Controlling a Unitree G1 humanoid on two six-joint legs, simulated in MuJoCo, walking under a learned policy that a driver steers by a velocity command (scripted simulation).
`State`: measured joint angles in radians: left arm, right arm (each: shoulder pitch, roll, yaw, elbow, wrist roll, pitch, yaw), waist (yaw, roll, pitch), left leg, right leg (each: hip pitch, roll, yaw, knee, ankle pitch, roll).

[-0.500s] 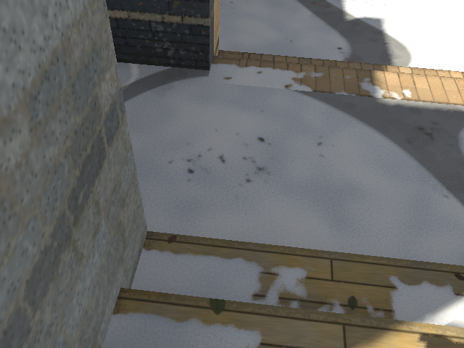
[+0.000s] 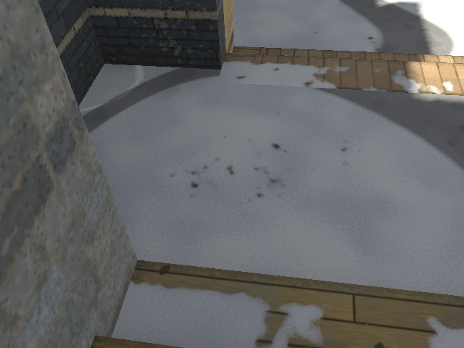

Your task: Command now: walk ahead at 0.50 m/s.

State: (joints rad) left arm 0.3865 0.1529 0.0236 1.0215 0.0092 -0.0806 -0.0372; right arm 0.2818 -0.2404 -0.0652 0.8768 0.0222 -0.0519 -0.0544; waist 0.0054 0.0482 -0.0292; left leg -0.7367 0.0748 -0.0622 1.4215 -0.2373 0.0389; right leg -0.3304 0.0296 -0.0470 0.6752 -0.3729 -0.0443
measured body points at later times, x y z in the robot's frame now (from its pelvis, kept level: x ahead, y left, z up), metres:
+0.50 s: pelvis +0.28 +0.09 -0.14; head +0.31 +0.10 +0.31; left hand +0.20 +0.35 -0.28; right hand +0.42 -0.16 -0.26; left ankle +0.34 +0.18 -0.87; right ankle +0.09 -0.09 -0.62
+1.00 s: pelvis +0.49 +0.04 -0.18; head +0.49 +0.03 +0.27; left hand +0.62 +0.27 -0.30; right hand +0.46 -0.20 -0.34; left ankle +0.35 +0.18 -0.85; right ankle +0.57 -0.11 -0.89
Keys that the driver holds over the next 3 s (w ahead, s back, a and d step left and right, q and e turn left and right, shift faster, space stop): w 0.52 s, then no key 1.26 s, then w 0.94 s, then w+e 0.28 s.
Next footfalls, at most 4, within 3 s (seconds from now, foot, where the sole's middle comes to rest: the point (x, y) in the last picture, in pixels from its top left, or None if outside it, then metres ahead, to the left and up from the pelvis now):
0.42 left None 0.38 0.18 -0.90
0.88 right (291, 347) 0.61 -0.12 -1.00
1.10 left None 0.45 0.13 -0.90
1.58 right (269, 329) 0.70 -0.05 -1.04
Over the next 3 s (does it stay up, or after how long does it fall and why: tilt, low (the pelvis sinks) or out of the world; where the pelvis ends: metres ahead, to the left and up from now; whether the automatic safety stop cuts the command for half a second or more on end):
stays up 1.16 0.10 -0.42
